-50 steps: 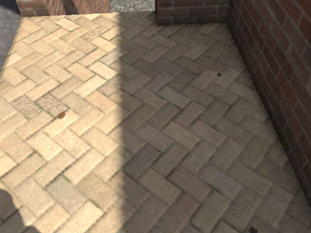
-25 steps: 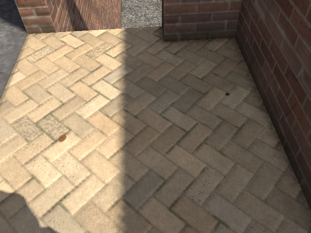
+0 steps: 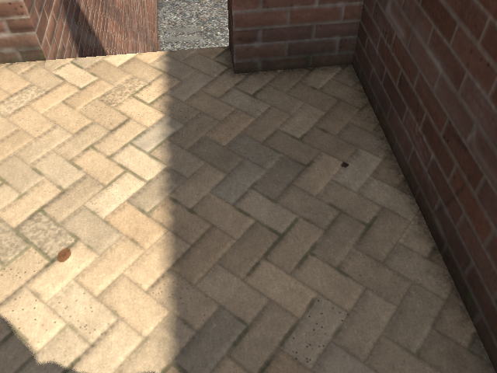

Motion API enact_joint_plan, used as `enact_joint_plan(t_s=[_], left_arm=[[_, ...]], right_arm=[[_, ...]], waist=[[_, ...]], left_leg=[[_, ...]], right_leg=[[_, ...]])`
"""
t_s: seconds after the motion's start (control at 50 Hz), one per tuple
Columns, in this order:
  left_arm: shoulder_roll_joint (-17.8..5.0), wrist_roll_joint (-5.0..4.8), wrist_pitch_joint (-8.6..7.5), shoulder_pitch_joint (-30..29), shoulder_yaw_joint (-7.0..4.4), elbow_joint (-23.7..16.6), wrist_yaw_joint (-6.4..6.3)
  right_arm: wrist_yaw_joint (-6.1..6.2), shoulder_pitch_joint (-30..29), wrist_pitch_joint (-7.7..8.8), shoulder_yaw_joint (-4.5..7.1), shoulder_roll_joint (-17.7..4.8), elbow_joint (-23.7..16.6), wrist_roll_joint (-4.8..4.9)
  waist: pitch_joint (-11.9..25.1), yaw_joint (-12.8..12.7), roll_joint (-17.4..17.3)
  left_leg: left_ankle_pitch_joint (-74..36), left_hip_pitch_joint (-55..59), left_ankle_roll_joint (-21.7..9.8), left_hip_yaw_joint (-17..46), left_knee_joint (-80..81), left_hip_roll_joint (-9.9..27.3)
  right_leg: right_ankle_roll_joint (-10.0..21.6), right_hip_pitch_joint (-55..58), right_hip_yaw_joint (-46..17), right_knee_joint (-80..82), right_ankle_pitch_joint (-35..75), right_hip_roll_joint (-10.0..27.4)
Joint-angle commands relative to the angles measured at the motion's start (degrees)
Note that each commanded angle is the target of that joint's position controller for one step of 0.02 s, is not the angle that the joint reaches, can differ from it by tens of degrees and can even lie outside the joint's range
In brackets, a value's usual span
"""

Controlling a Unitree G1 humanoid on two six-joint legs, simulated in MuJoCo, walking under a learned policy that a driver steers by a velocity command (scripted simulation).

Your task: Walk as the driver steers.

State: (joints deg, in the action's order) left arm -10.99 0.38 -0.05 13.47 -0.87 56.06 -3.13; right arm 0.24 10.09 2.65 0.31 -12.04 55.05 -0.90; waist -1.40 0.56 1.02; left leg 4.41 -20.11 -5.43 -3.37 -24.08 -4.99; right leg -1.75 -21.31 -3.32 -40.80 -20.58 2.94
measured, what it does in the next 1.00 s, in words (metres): steps on the spot: right foot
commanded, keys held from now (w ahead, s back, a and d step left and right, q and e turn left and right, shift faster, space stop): no key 1.00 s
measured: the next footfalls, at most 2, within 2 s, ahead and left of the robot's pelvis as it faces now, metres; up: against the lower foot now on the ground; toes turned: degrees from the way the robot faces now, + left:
right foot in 0.04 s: +0.07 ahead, -0.14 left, +0.00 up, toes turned +1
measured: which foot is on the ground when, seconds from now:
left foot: down 0.00-1.00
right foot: up 0.00-0.02, down 0.04-1.00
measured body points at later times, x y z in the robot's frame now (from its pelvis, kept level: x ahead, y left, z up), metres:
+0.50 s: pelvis +0.06 -0.03 +0.00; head +0.08 -0.03 +0.45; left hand +0.05 +0.19 -0.15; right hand +0.11 -0.27 -0.15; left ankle +0.09 +0.07 -0.73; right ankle +0.03 -0.14 -0.73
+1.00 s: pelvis +0.07 -0.03 +0.01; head +0.08 -0.02 +0.45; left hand +0.05 +0.20 -0.15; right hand +0.12 -0.26 -0.15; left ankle +0.09 +0.07 -0.73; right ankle +0.03 -0.14 -0.73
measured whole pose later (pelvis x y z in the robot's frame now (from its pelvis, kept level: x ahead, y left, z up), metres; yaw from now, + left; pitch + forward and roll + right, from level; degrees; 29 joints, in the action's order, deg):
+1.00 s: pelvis +0.07 -0.03 +0.01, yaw +2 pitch -1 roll +0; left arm -8.2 0.1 -1.3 18.3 -1.5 62.9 -2.7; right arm 2.2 10.3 0.1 1.6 -10.1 63.2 0.4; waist -2.6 0.2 -0.1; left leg 12.9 -15.1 -2.0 -0.7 -29.0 -1.3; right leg 0.6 -8.1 0.9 -27.8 -18.6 -0.6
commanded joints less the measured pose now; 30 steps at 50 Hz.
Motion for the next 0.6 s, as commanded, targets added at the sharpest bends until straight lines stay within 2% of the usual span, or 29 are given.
enact_joint_plan(t_s=[0.02, 0.04, 0.06, 0.08, 0.1, 0.12, 0.14, 0.18, 0.24, 0.38, 0.6], left_arm=[[-3.41, 1.01, 1.31, 10.81, -1.09, 2.1, 0.19], [-3.13, 1.57, 1.27, 10.75, -0.93, 2.03, 0.28], [-4.9, 1.61, 1.08, 10.08, -1.15, 1.75, 0.18], [-7.56, 0.82, 0.52, 8.57, -1.88, 2.62, 0.21], [-5.83, 0.53, -0.37, 6.88, -1.59, 2.51, 0.28], [-4.9, 0.58, -1.16, 5.4, -1.43, 2.58, 0.31], [-5.1, 0.39, -1.83, 3.89, -1.63, 2.35, 0.4], [-4.29, -0.08, -2.74, 3.83, -1.66, 2.37, 0.49], [-3.56, -0.29, -2.84, 6.79, -1.6, 3.26, 0.45], [-3.34, -0.35, -2.65, 9.32, -1.33, 4.21, 0.88], [-2.05, -0.37, -1.67, 9.18, -1.19, 4.95, 0.85]], right_arm=[[1.05, -3.57, -0.17, 1.35, -6.92, -3.33, 1.27], [1.05, -2.33, -0.3, 1.03, -5.79, -2.59, 1.35], [1.15, -1.13, -0.49, 1.21, -5.98, -2.07, 1.56], [1.52, 0.9, -0.77, 1.65, -6.07, -1.91, 1.64], [1.85, 1.25, -0.83, 1.52, -5.56, -1.37, 0.96], [1.97, 2.1, -0.86, 1.51, -4.92, -1.0, 0.68], [2.13, 3.15, -0.94, 1.42, -4.23, -0.2, 0.32], [2.01, 4.15, -1.09, 1.45, -4.21, 0.93, -0.02], [1.8, 3.07, -0.98, 1.45, -4.38, 1.52, 0.62], [1.47, 3.75, -0.81, 1.19, -3.67, 3.23, 1.09], [1.89, 3.06, -1.92, 1.53, -3.85, 4.89, 1.34]], waist=[[2.57, -4.17, -6.32], [0.49, -4.24, -4.91], [-2.45, -3.11, -2.23], [-4.34, -0.31, 4.67], [-4.15, 0.03, 7.24], [-3.32, 1.03, 8.54], [-2.43, 1.83, 8.16], [-1.89, 1.64, 4.52], [-1.93, -0.01, -0.03], [1.61, -0.63, -1.35], [0.07, -0.42, -0.67]], left_leg=[[31.01, -10.99, -3.41, 14.31, 14.03, 13.26], [33.66, -11.78, -1.0, 13.67, 13.28, 12.05], [31.68, -10.48, 0.99, 11.45, 10.7, 10.01], [24.94, -3.55, 2.05, 6.5, 7.3, 6.17], [19.03, 2.88, 2.63, 5.66, 3.45, 5.66], [14.78, 6.57, 2.5, 4.96, 1.24, 5.33], [12.12, 9.02, 2.29, 4.45, 0.07, 5.34], [10.61, 8.97, 1.74, 4.73, 0.13, 5.74], [11.52, 5.65, 0.89, 5.68, 1.43, 6.43], [-1.56, 8.91, 0.74, 5.37, -1.73, 6.56], [-5.27, 10.23, 0.88, 5.73, -2.67, 6.7]], right_leg=[[2.01, 15.37, 3.71, 6.57, 5.67, -1.87], [3.31, 14.9, 2.46, 10.77, 5.65, -0.72], [4.9, 10.62, -0.35, 16.17, 1.16, 1.61], [6.02, 0.86, -1.67, 19.1, -9.24, 1.29], [6.0, -3.8, -2.34, 22.69, -13.48, 1.25], [5.24, -5.43, -2.88, 24.59, -13.53, 1.62], [4.51, -5.81, -2.93, 24.9, -11.8, 1.5], [3.98, -3.83, -2.32, 23.42, -7.89, 1.07], [3.96, 0.93, -0.45, 20.46, -1.19, -0.26], [4.02, 5.55, 0.99, 17.35, 11.17, -0.92], [3.7, 6.91, 1.85, 17.29, 14.76, -1.54]])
